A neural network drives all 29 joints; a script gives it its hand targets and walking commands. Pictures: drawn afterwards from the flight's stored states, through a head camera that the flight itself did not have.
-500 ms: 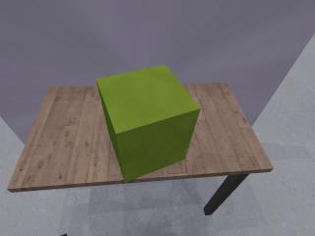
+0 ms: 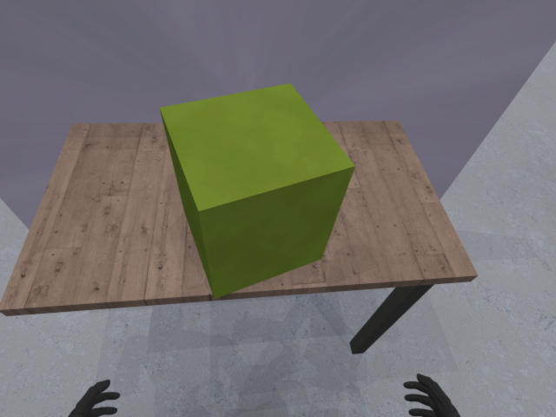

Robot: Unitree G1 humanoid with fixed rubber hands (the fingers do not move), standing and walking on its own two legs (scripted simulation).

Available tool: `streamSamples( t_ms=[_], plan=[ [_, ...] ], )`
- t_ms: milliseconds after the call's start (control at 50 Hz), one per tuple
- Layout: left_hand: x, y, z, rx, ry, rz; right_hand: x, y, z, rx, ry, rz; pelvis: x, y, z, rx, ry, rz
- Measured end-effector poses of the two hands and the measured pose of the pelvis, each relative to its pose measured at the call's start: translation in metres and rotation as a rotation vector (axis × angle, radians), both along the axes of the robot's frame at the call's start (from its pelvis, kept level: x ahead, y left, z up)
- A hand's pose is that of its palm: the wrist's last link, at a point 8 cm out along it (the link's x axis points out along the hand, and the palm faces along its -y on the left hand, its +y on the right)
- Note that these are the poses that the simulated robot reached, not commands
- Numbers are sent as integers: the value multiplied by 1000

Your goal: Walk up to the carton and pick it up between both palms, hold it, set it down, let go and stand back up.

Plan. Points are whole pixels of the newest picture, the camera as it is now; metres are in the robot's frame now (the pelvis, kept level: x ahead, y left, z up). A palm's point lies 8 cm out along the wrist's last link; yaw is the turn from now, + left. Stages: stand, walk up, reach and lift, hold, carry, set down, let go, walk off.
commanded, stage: reach and lift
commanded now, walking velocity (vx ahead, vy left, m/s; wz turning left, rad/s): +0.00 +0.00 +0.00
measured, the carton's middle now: (251, 193) +0.45 +0.04 +0.03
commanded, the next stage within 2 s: none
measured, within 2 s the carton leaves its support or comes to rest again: neither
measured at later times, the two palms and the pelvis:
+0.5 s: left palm (110, 414) +0.15 +0.21 -0.05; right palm (462, 404) +0.16 -0.26 -0.05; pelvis -0.01 -0.04 +0.02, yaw -1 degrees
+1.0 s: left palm (132, 395) +0.17 +0.18 -0.03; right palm (477, 392) +0.17 -0.28 -0.04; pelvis +0.01 -0.03 +0.03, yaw -2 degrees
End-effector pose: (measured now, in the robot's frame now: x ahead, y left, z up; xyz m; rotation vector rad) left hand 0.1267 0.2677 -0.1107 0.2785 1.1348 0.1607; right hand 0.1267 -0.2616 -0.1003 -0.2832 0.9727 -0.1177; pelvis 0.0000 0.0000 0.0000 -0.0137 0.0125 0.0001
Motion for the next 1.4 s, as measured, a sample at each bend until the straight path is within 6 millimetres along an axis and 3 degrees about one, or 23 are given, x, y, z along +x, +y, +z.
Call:
streamSamples(
  t_ms=[80, 140, 280, 440, 620, 860, 1060, 1400],
  plan=[
    [45, -11, 27, 21, -158, -46, 24, 2, 14, 33, -129, 29, -5, -4, 3, -10, -26, -13],
    [56, -26, 49, 7, -246, -52, 26, -3, 28, 50, -169, 42, -1, -7, 12, -9, -47, -18],
    [37, -41, 54, -10, -243, 26, 17, -24, 42, 49, -167, 64, -1, -20, 22, 13, -75, -31],
    [18, -54, 52, -17, -292, 93, 22, -11, 44, 109, -195, 133, -9, -37, 23, 22, -63, -27],
    [27, -67, 68, -30, -414, 95, 37, 1, 51, 160, -284, 163, -3, -42, 25, 24, -55, -15],
    [34, -74, 76, -32, -514, 122, 35, -12, 59, 167, -309, 161, 6, -34, 27, 18, -29, -33],
    [42, -96, 81, -53, -579, 145, 43, -23, 64, 199, -344, 168, 8, -29, 25, 17, -7, -43],
    [62, -127, 104, -52, -733, 194, 66, -41, 76, 238, -461, 231, 7, -46, 20, 25, 18, -38]
  ],
)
